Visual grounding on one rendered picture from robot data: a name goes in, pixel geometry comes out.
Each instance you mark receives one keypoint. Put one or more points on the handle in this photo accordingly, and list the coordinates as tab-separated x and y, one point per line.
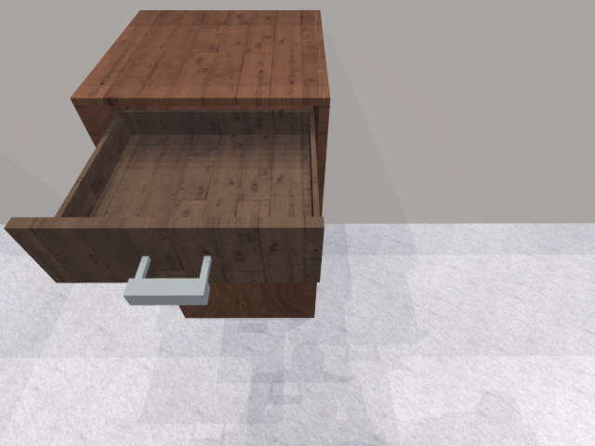
167	292

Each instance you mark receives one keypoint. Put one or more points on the cabinet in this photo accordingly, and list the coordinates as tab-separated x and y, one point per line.
219	60

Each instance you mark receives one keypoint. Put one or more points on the drawer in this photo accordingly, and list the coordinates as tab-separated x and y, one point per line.
240	186

